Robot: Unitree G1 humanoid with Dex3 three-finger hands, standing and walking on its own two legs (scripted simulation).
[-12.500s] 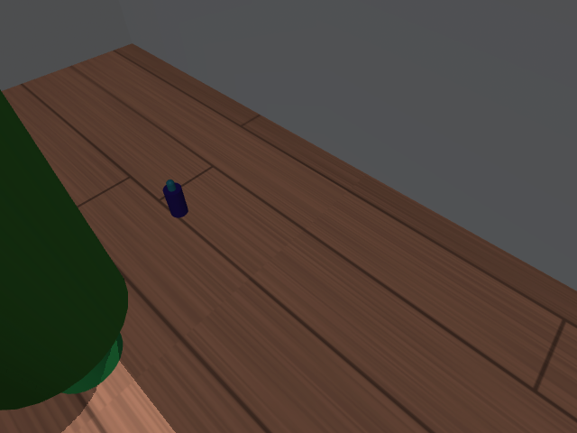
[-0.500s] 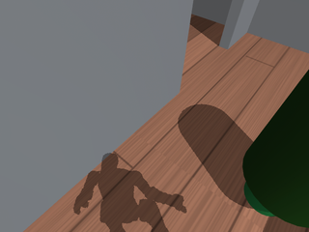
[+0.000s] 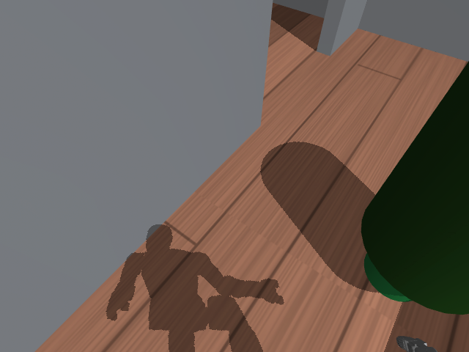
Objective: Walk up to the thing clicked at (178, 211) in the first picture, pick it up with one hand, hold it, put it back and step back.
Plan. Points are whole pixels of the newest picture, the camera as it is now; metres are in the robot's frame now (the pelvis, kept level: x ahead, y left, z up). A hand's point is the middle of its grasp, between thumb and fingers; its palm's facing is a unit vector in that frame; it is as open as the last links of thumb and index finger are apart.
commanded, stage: walk up
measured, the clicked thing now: out of the picture +0.40 -1.35 -0.67
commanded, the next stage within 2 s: none
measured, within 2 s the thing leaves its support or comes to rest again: neither
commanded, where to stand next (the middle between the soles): +0.05 +0.00 m, yaw -143 degrees
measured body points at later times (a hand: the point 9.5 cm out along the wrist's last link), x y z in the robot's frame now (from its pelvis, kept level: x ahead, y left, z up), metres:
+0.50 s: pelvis -0.01 +0.07 +0.00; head +0.03 +0.06 +0.45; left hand +0.20 +0.32 -0.12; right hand -0.07 -0.24 -0.11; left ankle -0.01 +0.13 -0.74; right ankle -0.03 -0.08 -0.71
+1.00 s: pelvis +0.03 +0.08 -0.01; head +0.07 +0.05 +0.43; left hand +0.35 +0.17 -0.12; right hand -0.14 -0.22 -0.10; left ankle +0.15 +0.10 -0.74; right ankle -0.04 -0.05 -0.73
